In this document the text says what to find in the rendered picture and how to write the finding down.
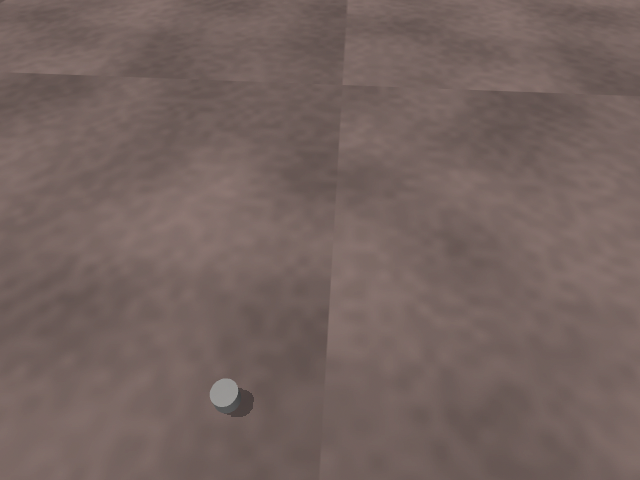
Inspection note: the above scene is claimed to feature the tin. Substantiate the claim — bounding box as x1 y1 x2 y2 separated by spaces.
210 378 241 413

